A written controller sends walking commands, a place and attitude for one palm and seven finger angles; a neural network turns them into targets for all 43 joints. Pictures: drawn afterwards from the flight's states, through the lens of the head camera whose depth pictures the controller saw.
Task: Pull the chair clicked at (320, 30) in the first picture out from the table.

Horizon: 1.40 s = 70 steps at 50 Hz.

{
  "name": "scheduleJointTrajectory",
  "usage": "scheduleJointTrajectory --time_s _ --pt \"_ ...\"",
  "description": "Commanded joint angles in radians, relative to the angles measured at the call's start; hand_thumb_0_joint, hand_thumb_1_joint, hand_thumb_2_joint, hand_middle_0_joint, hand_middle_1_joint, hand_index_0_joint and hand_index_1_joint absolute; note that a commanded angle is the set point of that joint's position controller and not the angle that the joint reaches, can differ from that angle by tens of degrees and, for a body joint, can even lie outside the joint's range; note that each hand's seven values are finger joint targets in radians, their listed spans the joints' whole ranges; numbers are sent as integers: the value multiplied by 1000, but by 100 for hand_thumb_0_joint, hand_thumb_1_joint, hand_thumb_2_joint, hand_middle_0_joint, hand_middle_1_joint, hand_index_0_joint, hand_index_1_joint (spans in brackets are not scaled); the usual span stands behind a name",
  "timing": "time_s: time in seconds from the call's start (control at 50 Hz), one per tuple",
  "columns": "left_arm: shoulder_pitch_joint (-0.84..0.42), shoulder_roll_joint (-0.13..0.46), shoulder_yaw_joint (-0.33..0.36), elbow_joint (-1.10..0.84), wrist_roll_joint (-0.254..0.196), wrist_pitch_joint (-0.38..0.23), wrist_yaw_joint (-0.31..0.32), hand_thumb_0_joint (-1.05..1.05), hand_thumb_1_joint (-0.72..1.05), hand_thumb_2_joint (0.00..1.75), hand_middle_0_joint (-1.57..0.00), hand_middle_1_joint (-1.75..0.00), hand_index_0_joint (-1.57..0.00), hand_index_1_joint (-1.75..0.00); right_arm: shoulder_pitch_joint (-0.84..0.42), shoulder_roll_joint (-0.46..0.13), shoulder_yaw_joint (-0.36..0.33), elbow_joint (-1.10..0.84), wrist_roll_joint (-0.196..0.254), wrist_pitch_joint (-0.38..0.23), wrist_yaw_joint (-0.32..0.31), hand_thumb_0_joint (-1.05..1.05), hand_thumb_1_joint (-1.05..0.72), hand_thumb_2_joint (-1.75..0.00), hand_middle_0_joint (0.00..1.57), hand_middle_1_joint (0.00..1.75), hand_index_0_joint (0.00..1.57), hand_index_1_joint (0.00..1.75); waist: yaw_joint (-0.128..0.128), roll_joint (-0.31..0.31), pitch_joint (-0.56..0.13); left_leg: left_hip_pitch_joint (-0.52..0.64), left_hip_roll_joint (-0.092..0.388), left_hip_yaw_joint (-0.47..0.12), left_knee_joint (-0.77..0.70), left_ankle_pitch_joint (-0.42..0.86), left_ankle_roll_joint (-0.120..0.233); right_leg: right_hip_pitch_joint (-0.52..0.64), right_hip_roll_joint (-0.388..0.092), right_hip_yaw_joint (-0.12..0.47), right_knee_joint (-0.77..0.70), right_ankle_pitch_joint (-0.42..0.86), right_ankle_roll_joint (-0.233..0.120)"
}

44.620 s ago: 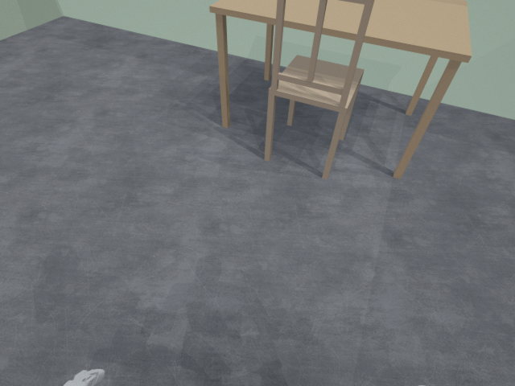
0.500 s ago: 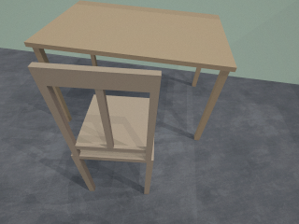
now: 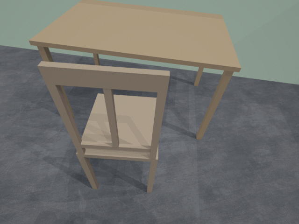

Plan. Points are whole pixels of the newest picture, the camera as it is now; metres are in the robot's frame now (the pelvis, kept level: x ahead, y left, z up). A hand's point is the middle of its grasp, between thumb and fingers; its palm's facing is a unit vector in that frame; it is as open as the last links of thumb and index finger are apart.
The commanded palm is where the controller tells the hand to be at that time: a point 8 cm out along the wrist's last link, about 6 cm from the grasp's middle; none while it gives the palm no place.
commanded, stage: look again from close up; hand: left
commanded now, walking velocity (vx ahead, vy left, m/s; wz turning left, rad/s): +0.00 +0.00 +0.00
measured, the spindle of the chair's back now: (112, 121) +0.47 +0.17 -0.06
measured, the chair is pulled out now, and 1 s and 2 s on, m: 0.32 0.32 0.32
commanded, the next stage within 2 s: none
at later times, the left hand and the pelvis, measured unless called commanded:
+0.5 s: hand out of the picture -0.02 +0.16 -0.18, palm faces +0.02 -0.99 -0.15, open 7.4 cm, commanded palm none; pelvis +0.01 +0.00 +0.00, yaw +0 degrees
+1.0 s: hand out of the picture -0.03 +0.15 -0.18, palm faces +0.03 -0.99 -0.15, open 7.4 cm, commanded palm none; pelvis +0.00 +0.00 +0.00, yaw +0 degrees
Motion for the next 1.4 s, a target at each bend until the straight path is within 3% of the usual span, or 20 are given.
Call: scheduleJointTrajectory --time_s 0.0,0.06,0.14,0.36,0.44,0.62,0.82,1.0,1.1,1.24,1.38 --pt "81 73 13 -24 5 -8 8 0 90 90 -20 -30 -20 -30 40 -122 -23 -36 -2 -18 -7 0 -90 -90 20 30 20 30 1 39 71 -20 137 -155 -140 -58 -15 -70 -66 53 -76 43 -42" --pt "88 70 13 -23 6 -7 7 0 90 90 -20 -30 -20 -30 45 -119 -23 -34 1 -18 -7 0 -90 -90 20 30 20 30 3 42 83 -30 141 -159 -160 -84 -12 -65 -62 48 -77 41 -41" --pt "99 65 12 -18 6 -10 10 0 90 90 -20 -30 -20 -30 50 -118 -24 -31 0 -22 -7 0 -90 -90 20 30 20 30 2 35 43 5 139 -155 -148 -37 -12 -58 -69 51 -74 68 -39" --pt "105 62 14 -14 5 -10 12 0 90 90 -20 -30 -20 -30 57 -103 -21 -22 3 -23 -10 0 -90 -90 20 30 20 30 3 23 67 13 134 -135 -132 34 -11 -65 -71 53 -84 88 -38" --pt "102 62 14 -12 4 -11 14 0 90 90 -20 -30 -20 -30 64 -106 -19 -18 2 -26 -11 0 -90 -90 20 30 20 30 0 27 38 36 135 -138 -122 78 -12 -54 -74 54 -77 105 -37" --pt "100 59 15 -10 6 -7 13 0 90 90 -20 -30 -20 -30 60 -102 -19 -17 1 -21 -11 0 -90 -90 20 30 20 30 2 31 87 9 135 -141 -146 6 -15 -74 -71 54 -89 72 -39" --pt "104 56 17 -13 6 -7 11 0 90 90 -20 -30 -20 -30 69 -101 -22 -17 1 -19 -11 0 -90 -90 20 30 20 30 1 32 75 6 134 -151 -158 -42 -16 -75 -68 54 -89 56 -41" --pt "111 53 17 -9 5 -12 13 0 90 90 -20 -30 -20 -30 78 -91 -21 -13 2 -24 -13 0 -90 -90 20 30 20 30 -1 21 54 36 133 -135 -126 57 -14 -73 -73 56 -91 98 -42" --pt "116 51 16 -8 6 -10 13 0 90 90 -20 -30 -20 -30 77 -89 -20 -11 2 -20 -12 0 -90 -90 20 30 20 30 -1 29 86 17 131 -135 -134 12 -17 -90 -69 61 -97 74 -44" --pt "121 49 18 -6 5 -12 13 0 90 90 -20 -30 -20 -30 80 -87 -21 -10 2 -22 -13 0 -90 -90 20 30 20 30 0 31 59 36 132 -133 -129 29 -17 -83 -68 64 -94 85 -45" --pt "122 50 16 -7 5 -12 13 0 90 90 -20 -30 -20 -30 75 -83 -20 -12 2 -20 -13 0 -90 -90 20 30 20 30 1 29 88 18 129 -128 -127 10 -19 -100 -69 69 -105 71 -49"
